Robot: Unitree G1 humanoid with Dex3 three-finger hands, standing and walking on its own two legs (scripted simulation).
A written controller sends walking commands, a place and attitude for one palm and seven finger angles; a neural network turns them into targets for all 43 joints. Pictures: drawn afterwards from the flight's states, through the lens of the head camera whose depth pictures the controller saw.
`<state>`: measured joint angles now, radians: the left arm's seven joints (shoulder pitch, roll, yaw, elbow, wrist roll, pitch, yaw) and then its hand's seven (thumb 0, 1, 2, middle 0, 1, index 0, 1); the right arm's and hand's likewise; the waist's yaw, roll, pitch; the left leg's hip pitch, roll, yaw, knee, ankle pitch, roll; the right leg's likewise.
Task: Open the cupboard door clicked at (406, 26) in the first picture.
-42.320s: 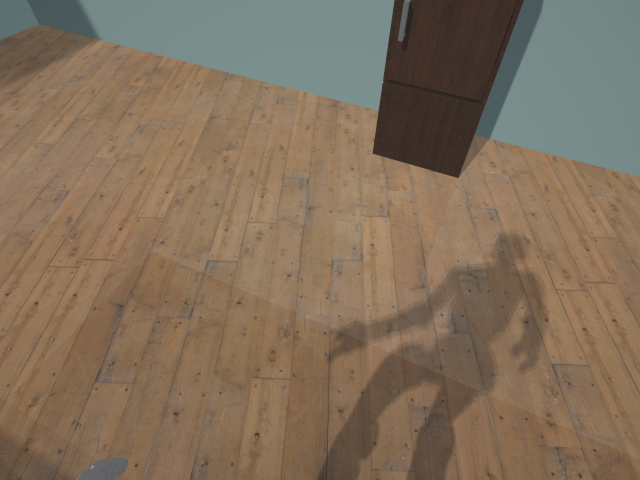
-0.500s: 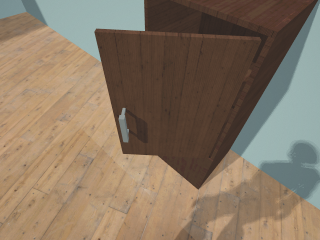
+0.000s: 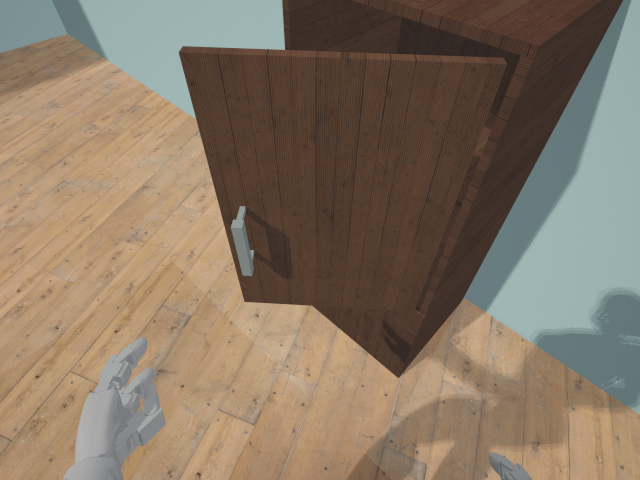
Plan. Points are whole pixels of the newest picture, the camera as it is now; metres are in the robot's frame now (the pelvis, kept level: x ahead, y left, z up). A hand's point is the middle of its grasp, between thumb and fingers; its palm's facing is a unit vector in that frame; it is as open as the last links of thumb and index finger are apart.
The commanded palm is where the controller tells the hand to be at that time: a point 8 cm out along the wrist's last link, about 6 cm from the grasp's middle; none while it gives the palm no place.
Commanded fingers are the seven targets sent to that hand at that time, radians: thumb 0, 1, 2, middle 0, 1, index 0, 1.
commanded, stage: raise the hand with hooked fingers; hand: left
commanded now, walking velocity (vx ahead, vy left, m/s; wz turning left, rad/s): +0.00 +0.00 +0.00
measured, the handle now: (245, 242) +0.53 +0.16 -0.08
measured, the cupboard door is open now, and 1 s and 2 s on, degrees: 40 40 40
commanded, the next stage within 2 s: move the hooked fingers beside the handle in 1.92 s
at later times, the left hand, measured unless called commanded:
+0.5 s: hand (166, 424) +0.20 +0.21 -0.06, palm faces -0.04 -1.00 -0.05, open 10.1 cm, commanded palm +0.18 +0.27 -0.06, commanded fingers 0.00 0.08 0.55 -0.26 -0.82 -0.26 -0.82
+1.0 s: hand (139, 406) +0.23 +0.25 -0.06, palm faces -0.01 -1.00 -0.05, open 13.0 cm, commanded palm +0.21 +0.30 -0.06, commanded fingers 0.00 -0.50 0.30 -0.30 -1.20 -0.30 -1.20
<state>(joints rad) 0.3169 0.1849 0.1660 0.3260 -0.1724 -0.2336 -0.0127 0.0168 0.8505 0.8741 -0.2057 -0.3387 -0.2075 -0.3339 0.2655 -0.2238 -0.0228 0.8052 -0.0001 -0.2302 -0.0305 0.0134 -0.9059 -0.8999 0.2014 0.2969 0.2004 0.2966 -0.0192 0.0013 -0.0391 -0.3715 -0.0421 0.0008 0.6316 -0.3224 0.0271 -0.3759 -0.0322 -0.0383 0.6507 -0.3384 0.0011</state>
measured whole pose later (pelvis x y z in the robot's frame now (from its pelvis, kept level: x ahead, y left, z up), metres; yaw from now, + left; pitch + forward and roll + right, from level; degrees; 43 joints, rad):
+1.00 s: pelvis -0.03 +0.01 -0.10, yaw -1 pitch +19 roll -3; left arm 0.16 0.34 0.35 0.24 -0.36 -0.41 -0.45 0.00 -0.28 0.40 -0.29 -1.06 -0.29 -1.06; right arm 0.21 -0.27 0.00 0.53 0.02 -0.22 -0.05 0.02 -0.90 -0.90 0.20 0.30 0.20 0.30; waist 0.00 0.01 -0.15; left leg -1.07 0.00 -0.02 1.28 -0.55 0.04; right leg -1.03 0.00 -0.07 1.22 -0.52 0.00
